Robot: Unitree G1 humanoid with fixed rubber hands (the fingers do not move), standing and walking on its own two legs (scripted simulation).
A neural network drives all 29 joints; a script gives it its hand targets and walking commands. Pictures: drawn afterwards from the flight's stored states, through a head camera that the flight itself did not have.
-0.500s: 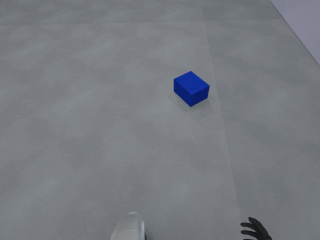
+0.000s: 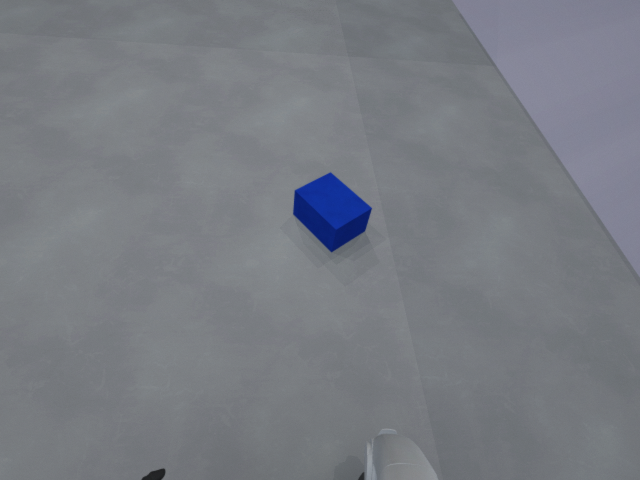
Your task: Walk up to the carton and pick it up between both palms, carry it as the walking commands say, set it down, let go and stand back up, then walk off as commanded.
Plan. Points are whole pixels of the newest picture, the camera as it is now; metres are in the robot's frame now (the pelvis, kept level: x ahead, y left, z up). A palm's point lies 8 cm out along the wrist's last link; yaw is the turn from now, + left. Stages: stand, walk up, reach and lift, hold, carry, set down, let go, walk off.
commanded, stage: walk up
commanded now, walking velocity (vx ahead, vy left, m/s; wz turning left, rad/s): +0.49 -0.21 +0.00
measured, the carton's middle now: (330, 211) +1.16 -0.14 -0.71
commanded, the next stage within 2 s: none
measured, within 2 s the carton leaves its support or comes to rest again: neither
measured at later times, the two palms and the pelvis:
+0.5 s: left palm (190, 442) +0.18 +0.17 -0.12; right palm (497, 340) +0.34 -0.33 -0.14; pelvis +0.24 -0.08 +0.00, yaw +0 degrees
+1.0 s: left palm (196, 240) +0.55 +0.23 -0.15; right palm (460, 287) +0.43 -0.27 -0.11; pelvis +0.48 -0.01 +0.00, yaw -1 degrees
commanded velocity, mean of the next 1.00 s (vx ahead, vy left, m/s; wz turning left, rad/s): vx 0.49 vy -0.04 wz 0.00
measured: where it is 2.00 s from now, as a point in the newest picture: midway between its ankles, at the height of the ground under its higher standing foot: (313, 315)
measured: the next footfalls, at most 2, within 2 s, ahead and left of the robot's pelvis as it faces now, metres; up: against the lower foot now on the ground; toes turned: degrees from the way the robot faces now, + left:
right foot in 0.22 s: +0.25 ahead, -0.20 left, +0.00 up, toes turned -9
left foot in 0.74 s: +0.52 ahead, +0.09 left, +0.00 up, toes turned +10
